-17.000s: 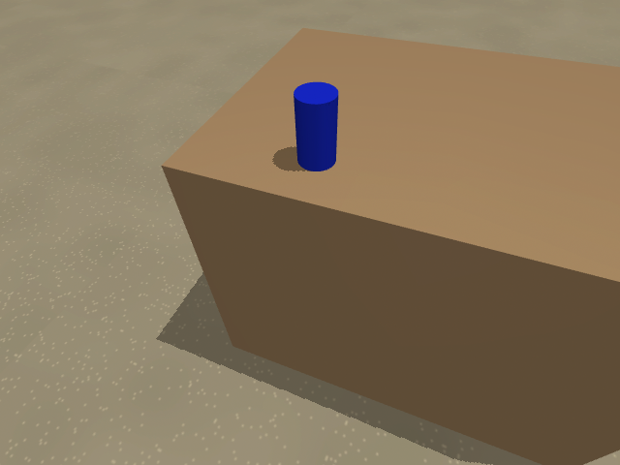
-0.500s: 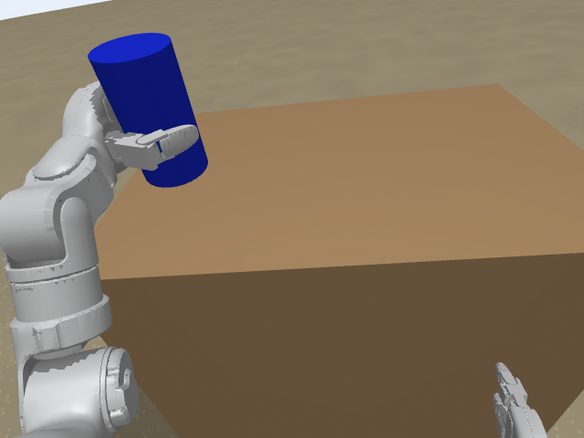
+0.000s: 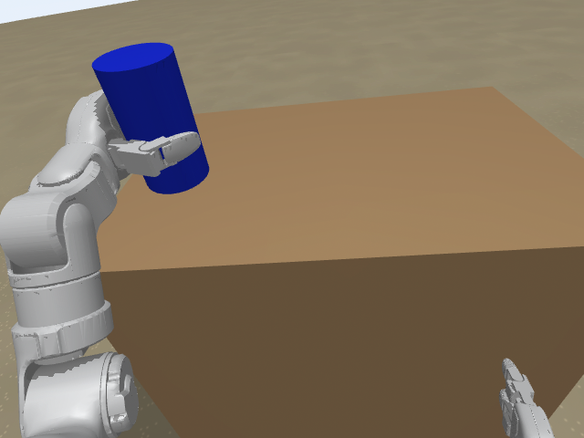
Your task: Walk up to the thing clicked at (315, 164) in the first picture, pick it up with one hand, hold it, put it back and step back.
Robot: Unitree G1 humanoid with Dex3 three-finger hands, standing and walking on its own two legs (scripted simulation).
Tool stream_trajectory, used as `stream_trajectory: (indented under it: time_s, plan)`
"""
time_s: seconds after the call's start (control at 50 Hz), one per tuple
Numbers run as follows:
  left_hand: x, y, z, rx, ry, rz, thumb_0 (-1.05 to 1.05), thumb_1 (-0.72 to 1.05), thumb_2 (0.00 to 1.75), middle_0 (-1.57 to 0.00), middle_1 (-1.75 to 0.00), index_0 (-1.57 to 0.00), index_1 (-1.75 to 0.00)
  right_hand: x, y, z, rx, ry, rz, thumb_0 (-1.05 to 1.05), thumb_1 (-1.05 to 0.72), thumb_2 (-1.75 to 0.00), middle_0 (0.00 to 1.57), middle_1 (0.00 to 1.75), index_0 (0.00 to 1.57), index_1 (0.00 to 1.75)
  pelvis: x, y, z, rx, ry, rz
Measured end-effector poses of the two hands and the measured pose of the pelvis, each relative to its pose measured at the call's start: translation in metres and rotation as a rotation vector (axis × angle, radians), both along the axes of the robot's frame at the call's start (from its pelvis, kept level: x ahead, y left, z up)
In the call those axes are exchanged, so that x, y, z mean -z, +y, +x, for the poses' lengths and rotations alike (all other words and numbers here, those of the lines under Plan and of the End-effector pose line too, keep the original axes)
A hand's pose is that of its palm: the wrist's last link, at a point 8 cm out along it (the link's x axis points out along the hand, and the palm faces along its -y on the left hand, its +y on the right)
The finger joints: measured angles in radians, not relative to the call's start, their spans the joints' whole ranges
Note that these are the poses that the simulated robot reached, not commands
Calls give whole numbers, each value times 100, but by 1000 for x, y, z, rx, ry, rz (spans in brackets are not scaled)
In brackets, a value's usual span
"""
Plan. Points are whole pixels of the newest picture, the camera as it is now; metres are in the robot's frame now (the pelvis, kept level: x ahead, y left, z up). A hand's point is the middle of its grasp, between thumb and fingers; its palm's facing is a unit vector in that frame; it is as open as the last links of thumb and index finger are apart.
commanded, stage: hold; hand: left
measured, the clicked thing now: (158, 122) +0.34 +0.16 +0.34
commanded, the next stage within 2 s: crouch in 1.54 s
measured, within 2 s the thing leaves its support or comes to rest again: neither
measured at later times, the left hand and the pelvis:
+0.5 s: hand (165, 132) +0.35 +0.16 +0.32, palm faces +0.09 -1.00 -0.01, open 10.4 cm; pelvis +0.00 +0.00 +0.00, yaw +0 degrees
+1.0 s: hand (169, 123) +0.36 +0.15 +0.33, palm faces +0.07 -1.00 -0.02, open 10.4 cm; pelvis +0.01 +0.01 +0.00, yaw +0 degrees
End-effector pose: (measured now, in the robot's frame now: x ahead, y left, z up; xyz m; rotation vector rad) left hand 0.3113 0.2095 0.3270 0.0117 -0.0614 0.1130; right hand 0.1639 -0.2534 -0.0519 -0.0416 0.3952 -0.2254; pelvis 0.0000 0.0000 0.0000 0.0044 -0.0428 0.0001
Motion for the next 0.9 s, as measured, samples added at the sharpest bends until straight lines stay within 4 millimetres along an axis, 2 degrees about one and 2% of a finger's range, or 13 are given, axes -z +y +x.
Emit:
stream_trajectory:
  time_s: [0.22,0.46,0.74,0.9]
  plan:
    - [-13,5,3,5,-8,20,0,-42,109,-68,-98,-71,-98,-3,-1,-3,2,-22,-17,-1,53,-6,5,5,4,5,0,1,-2,2,-1,-3]
    - [6,-3,7,31,33,4,0,-42,109,-68,-98,-70,-99,-4,9,-1,-14,-39,2,-1,53,-6,5,5,5,5,0,1,-1,3,0,-1]
    - [-20,5,17,-5,-27,20,0,-43,110,-68,-99,-70,-99,-6,3,2,4,-36,-23,-1,52,-6,5,5,4,5,0,3,5,5,7,-5]
    - [-12,-1,19,45,18,14,0,-43,110,-68,-99,-70,-99,-6,16,8,-35,-49,7,-1,53,-6,5,5,4,5,-1,5,7,8,8,-5]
